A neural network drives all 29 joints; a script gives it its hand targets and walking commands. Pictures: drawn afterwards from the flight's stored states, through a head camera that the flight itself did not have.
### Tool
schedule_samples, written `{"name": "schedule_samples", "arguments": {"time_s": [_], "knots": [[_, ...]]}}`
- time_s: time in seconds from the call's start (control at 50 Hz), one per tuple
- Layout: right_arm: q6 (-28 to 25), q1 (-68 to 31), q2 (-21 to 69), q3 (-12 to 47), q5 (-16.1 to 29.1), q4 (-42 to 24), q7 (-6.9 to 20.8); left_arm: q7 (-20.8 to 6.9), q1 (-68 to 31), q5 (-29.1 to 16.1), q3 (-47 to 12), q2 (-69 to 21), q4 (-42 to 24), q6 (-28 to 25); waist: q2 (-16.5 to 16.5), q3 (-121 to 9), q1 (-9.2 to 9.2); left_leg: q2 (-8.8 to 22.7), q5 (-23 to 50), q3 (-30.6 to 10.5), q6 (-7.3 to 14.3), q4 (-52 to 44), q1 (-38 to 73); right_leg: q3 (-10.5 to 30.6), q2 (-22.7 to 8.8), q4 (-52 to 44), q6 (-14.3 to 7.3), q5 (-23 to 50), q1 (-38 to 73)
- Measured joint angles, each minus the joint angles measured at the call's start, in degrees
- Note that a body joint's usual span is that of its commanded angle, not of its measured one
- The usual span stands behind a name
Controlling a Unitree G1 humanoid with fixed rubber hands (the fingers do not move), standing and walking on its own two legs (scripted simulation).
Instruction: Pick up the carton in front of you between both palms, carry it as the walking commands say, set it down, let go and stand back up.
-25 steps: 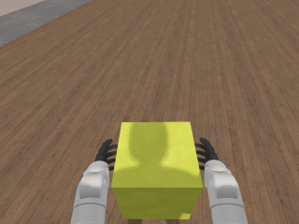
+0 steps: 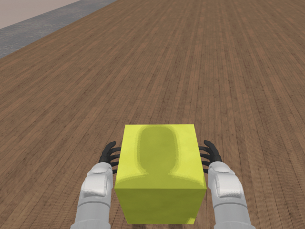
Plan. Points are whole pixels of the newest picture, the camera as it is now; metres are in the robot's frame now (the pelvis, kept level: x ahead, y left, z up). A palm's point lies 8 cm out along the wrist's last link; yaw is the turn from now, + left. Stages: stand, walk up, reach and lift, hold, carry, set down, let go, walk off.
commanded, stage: hold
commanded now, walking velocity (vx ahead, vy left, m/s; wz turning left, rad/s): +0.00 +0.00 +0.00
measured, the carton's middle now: (159, 175) +0.32 +0.00 -0.04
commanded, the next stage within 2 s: set down in 0.10 s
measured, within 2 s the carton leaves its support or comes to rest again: neither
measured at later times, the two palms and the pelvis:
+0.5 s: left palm (115, 162) +0.35 +0.14 -0.02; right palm (210, 164) +0.34 -0.16 -0.02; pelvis -0.01 +0.02 -0.02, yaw -1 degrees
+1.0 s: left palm (123, 180) +0.39 +0.15 -0.20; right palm (196, 176) +0.40 -0.15 -0.20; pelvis -0.03 +0.02 -0.13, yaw +3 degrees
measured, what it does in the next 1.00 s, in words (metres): lowers itself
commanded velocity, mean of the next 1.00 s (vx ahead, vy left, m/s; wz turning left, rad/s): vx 0.00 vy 0.00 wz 0.00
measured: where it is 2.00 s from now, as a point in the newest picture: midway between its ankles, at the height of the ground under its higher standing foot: outside the picture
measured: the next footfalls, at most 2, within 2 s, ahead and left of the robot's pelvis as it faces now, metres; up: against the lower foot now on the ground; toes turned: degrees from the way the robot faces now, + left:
none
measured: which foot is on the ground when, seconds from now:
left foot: down 0.00-1.00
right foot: down 0.00-1.00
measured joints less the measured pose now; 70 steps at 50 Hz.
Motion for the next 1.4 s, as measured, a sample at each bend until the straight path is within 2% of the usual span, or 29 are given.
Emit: {"name": "schedule_samples", "arguments": {"time_s": [0.18,0.26,0.4,0.5,0.58,0.66,0.72,0.76,0.8,0.82,0.86,0.98,1.1,1.4], "knots": [[-0.13,-0.66,0.17,-0.67,-0.15,0.7,0.14,-0.19,-0.64,0.62,0.56,-0.17,0.42,0.11,-0.05,-0.3,-0.01,0.16,0.11,-0.25,-0.17,-1.02,0.49,-0.09,0.24,-0.8,-0.12,-0.06,0.42],[-1.47,-3.06,0.84,-3.56,-1.42,3.35,0.84,-0.47,-3.0,2.01,2.91,-0.86,3.02,-1.09,0.08,0.17,-0.13,0.01,-0.4,-0.21,-0.14,-0.06,-0.27,0.03,0.1,0.09,0.01,-0.48,-0.33],[-7.72,-11.75,1.99,-13.35,-6.64,11.59,3.45,-1.03,-10.98,7.53,12.46,-3.63,10.73,-7.62,0.75,2.37,-1.04,-0.43,-2.99,0.1,0.07,6.39,-6.81,0.64,-0.33,5.6,0.41,-2.4,-6.63],[-14.88,-16.69,0.8,-16.05,-9.08,15.37,5.03,-0.65,-15.5,9.89,15.68,-4.24,13.04,-14.23,0.54,4.63,-1.54,-1.0,-4.45,1.2,0.18,12.15,-16.88,1.86,-0.91,11.18,0.85,-3.31,-17.04],[-22.05,-18.26,-0.85,-15.15,-7.64,16.31,4.98,0.81,-16.92,7.89,14.72,-3.96,12.87,-20.64,0.13,6.19,-1.58,-1.53,-5.0,2.36,0.62,16.52,-27.61,3.08,-1.43,15.38,1.2,-3.32,-28.09],[-28.26,-18.87,-2.86,-12.72,-3.52,16.37,3.95,2.73,-17.21,3.31,12.07,-2.98,12.4,-26.76,-0.03,6.4,-1.86,-2.1,-5.62,3.06,0.93,21.59,-39.85,4.03,-1.99,20.15,1.54,-3.51,-40.4],[-30.91,-18.9,-4.93,-10.07,0.51,15.82,2.9,4.6,-17.26,-1.12,8.7,-1.73,12.02,-29.58,0.2,4.51,-2.7,-3.18,-6.5,2.48,1.06,26.33,-49.44,6.33,-1.93,25.03,2.63,-1.73,-49.61],[-31.78,-19.32,-6.43,-8.49,3.06,15.62,2.47,5.98,-17.43,-3.74,6.47,-0.88,11.76,-30.72,0.4,2.63,-2.63,-3.56,-7.3,2.1,1.04,29.46,-55.07,6.86,-1.89,28.74,3.02,-4.95,-55.19],[-32.01,-20.23,-7.32,-7.51,4.84,15.6,1.91,7.02,-17.93,-5.82,5.17,-0.19,11.36,-31.06,0.47,0.5,-2.59,-3.81,-8.03,1.61,0.89,32.4,-59.98,8.12,-1.22,31.64,3.36,-7.08,-59.82],[-31.9,-20.74,-7.56,-7.52,5.41,15.69,1.85,7.23,-18.43,-6.47,5.0,0.03,11.39,-30.96,0.28,-0.69,-2.75,-4.23,-8.39,1.3,0.77,33.88,-62.17,9.04,-0.9,32.97,3.48,-5.24,-61.64],[-31.34,-22.39,-7.81,-8.25,5.6,16.4,2.03,7.37,-19.95,-6.75,5.67,0.1,11.8,-30.41,-0.04,-2.99,-2.45,-4.53,-9.29,0.82,0.52,36.8,-66.13,9.33,-0.67,36.12,3.91,-8.29,-65.33],[-28.17,-29.12,-5.99,-14.16,1.26,19.21,3.68,6.05,-25.2,-4.28,10.3,0.37,12.4,-26.12,-0.17,-7.82,-2.34,-4.67,-11.44,-0.55,-0.37,44.32,-76.01,8.11,-0.43,43.28,3.61,-11.59,-74.77],[-25.22,-33.46,-5.47,-16.74,-1.29,19.34,3.45,4.87,-30.47,-2.12,12.47,1.66,14.28,-23.31,0.92,-9.73,-3.08,-5.01,-12.96,-1.3,-0.99,50.9,-85.17,7.28,-0.52,49.64,3.08,-13.05,-83.8],[-21.92,-42.15,-9.24,-14.42,3.12,18.74,-0.46,4.95,-43.66,-5.15,11.0,7.81,19.85,-21.44,0.69,-9.1,-2.83,-4.94,-17.08,0.42,-1.92,67.56,-104.65,8.72,0.6,66.82,2.96,-15.93,-104.84]]}}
